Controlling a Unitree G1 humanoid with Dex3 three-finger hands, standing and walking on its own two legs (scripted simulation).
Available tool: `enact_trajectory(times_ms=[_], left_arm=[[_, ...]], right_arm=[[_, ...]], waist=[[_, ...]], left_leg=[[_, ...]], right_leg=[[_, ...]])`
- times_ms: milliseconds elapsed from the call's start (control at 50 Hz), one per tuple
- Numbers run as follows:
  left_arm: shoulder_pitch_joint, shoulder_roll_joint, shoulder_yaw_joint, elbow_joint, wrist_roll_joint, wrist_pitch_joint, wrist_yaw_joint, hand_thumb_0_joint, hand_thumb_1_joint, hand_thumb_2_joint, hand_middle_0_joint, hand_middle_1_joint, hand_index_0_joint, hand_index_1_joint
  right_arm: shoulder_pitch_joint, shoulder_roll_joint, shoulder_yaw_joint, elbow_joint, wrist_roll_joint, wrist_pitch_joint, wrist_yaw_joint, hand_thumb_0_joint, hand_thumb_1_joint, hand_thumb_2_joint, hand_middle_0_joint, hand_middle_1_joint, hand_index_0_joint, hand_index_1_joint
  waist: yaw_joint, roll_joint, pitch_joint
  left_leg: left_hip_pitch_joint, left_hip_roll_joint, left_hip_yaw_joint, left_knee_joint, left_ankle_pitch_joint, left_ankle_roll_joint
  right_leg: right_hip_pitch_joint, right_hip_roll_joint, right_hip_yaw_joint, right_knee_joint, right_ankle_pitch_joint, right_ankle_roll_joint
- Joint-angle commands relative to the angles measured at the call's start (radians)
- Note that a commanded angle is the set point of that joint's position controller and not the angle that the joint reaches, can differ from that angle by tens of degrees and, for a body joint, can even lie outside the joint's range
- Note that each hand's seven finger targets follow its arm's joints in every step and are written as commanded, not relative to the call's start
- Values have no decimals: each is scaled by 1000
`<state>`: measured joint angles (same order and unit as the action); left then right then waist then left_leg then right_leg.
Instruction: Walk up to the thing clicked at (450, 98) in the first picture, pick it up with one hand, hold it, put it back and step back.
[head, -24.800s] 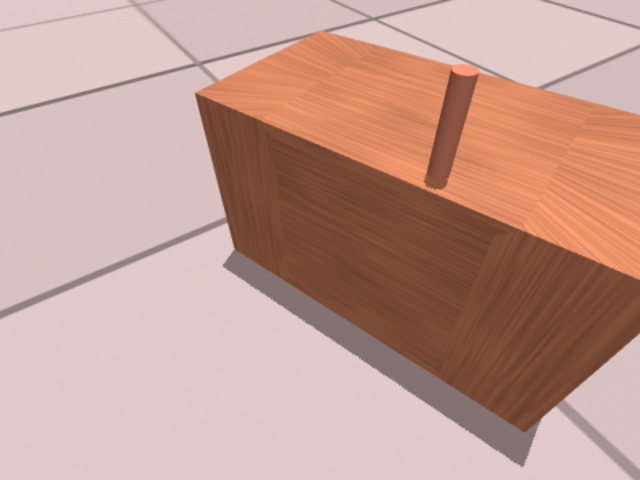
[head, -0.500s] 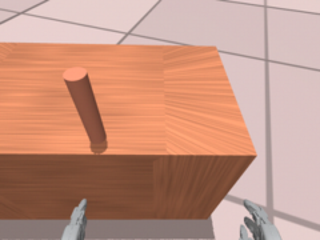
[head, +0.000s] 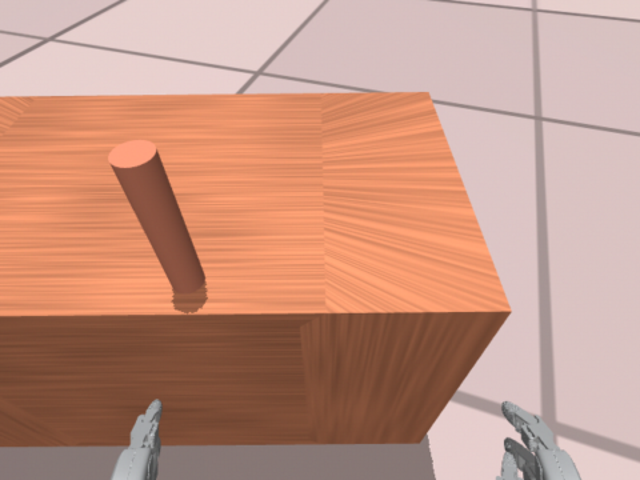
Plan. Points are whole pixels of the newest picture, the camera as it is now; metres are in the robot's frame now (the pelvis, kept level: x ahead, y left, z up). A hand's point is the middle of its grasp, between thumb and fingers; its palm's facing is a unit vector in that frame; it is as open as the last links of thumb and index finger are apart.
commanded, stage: home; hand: left
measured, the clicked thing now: (165, 228) +0.43 +0.22 +0.10
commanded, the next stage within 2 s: stand in 1.72 s
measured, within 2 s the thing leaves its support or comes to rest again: neither
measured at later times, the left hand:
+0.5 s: hand out of the picture +0.17 +0.18 -0.05, palm faces +0.10 -0.97 -0.20, open 17.6 cm
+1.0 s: hand out of the picture +0.17 +0.18 -0.06, palm faces +0.10 -0.97 -0.21, open 17.6 cm
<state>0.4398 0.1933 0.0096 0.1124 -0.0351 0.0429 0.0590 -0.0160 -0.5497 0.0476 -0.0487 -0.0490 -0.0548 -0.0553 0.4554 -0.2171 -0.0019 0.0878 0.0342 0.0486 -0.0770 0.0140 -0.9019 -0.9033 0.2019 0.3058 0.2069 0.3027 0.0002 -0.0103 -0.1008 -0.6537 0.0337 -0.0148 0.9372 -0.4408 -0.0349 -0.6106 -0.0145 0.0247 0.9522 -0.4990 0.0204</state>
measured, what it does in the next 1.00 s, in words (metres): stands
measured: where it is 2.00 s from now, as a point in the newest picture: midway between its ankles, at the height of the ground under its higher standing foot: outside the picture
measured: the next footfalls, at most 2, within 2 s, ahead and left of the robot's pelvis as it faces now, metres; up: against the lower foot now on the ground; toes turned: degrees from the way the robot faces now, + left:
none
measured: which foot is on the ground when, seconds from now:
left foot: down 0.00-1.00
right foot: down 0.00-1.00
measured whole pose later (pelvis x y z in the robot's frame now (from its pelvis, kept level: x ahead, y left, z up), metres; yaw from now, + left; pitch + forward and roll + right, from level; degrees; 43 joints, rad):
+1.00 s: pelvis +0.00 +0.01 -0.01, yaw +0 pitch +11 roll +0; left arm 0.49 0.19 0.00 0.02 -0.04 0.09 0.07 -0.02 -0.58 0.03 -0.05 -0.05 -0.05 -0.05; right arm 0.49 -0.21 0.00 0.01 0.04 0.07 -0.09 0.01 -0.90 -0.90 0.20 0.31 0.21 0.30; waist 0.00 0.00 -0.14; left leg -0.72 0.03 -0.01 1.01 -0.47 -0.03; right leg -0.68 -0.01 0.03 1.01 -0.52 0.03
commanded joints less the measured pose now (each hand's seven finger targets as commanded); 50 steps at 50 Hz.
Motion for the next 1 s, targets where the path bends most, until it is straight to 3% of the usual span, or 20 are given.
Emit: enact_trajectory(times_ms=[0,20,80,100,120,220,280,420,580,740,820,880,920,980], left_arm=[[4,83,36,-193,4,-52,12,0,-551,55,-49,-51,-48,-51],[7,81,30,-189,3,-50,9,0,-551,54,-49,-51,-48,-52],[31,118,78,-200,3,-47,17,0,-584,36,-45,-46,-45,-46],[20,116,73,-207,5,-44,17,0,-587,34,-45,-46,-45,-46],[13,114,69,-209,4,-43,18,0,-596,28,-44,-44,-44,-44],[-9,90,40,-235,2,-43,13,0,-570,44,-47,-48,-46,-49],[-22,86,35,-244,3,-43,13,0,-566,46,-47,-49,-47,-50],[35,106,61,-244,6,-33,25,0,-589,33,-45,-46,-44,-46],[8,86,36,-267,2,-31,24,0,-585,35,-45,-47,-45,-47],[36,110,64,-282,4,-21,32,0,-578,39,-46,-48,-46,-48],[37,94,46,-287,2,-15,26,0,-588,33,-45,-46,-45,-47],[32,89,39,-275,3,-12,28,0,-590,32,-45,-47,-44,-47],[49,96,49,-279,4,-11,28,0,-597,28,-44,-46,-44,-46],[52,104,56,-292,5,-7,28,0,-604,24,-43,-44,-43,-45]], right_arm=[[-27,-61,-27,-212,-9,-51,-6,0,-895,-902,201,301,201,301],[-37,-80,-42,-225,-7,-52,-7,0,-895,-902,201,301,201,301],[-24,-108,-76,-230,-9,-36,-10,0,-895,-902,201,301,201,301],[-6,-111,-85,-218,-9,-34,-10,0,-895,-902,201,301,201,301],[-15,-112,-85,-224,-7,-30,-9,0,-895,-902,201,301,201,301],[6,-78,-48,-245,-3,-25,-10,0,-895,-902,201,301,201,301],[-8,-64,-29,-250,-4,-30,-10,0,-896,-902,201,301,201,301],[-10,-103,-77,-257,-7,-24,-17,0,-896,-902,201,301,201,301],[-8,-79,-46,-275,-4,-28,-17,0,-896,-902,201,301,201,301],[22,-98,-72,-295,-6,-35,-25,0,-896,-902,201,301,201,301],[18,-90,-58,-289,-4,-35,-23,0,-896,-902,201,301,201,301],[1,-77,-41,-275,-4,-31,-23,0,-897,-901,201,301,200,301],[7,-78,-50,-278,-5,-30,-22,0,-897,-901,201,301,200,301],[25,-92,-65,-287,-6,-30,-23,0,-897,-901,201,301,200,301]], waist=[[2,14,-136],[-2,-6,-132],[12,-8,-139],[1,2,-137],[1,4,-108],[-12,-15,-107],[-4,-1,-113],[8,39,-117],[-3,-1,-88],[-8,4,-150],[-8,-4,-131],[2,3,-96],[10,17,-123],[-1,20,-152]], left_leg=[[118,-33,68,-111,224,39],[116,-33,69,-108,228,40],[105,-32,66,-106,229,38],[110,-29,61,-111,220,37],[100,-28,60,-123,190,35],[89,-29,63,-110,172,40],[84,-30,65,-105,167,40],[84,-24,51,-125,154,30],[47,-25,53,-122,71,36],[69,-28,56,-94,140,38],[67,-26,57,-89,163,39],[42,-27,56,-97,131,37],[43,-29,56,-89,156,37],[71,-26,51,-84,209,36]], right_leg=[[44,8,-45,-159,288,-11],[44,8,-44,-160,299,-8],[48,10,-46,-153,293,-10],[33,14,-50,-145,275,-12],[14,17,-54,-149,236,-16],[3,14,-49,-151,227,-12],[-5,13,-46,-144,221,-12],[-15,23,-59,-122,187,-24],[-46,22,-56,-137,111,-21],[-18,20,-50,-122,187,-17],[-23,19,-49,-119,211,-16],[-39,18,-51,-125,171,-19],[-25,16,-49,-118,197,-21],[-9,21,-55,-102,252,-19]])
